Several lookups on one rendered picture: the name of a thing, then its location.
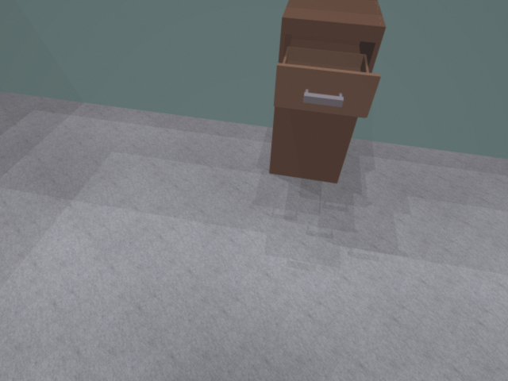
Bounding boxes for drawer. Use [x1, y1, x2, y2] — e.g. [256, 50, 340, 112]
[274, 46, 381, 118]

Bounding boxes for handle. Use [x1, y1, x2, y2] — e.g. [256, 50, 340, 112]
[303, 89, 344, 107]

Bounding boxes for cabinet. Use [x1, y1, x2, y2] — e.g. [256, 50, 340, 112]
[269, 0, 386, 183]

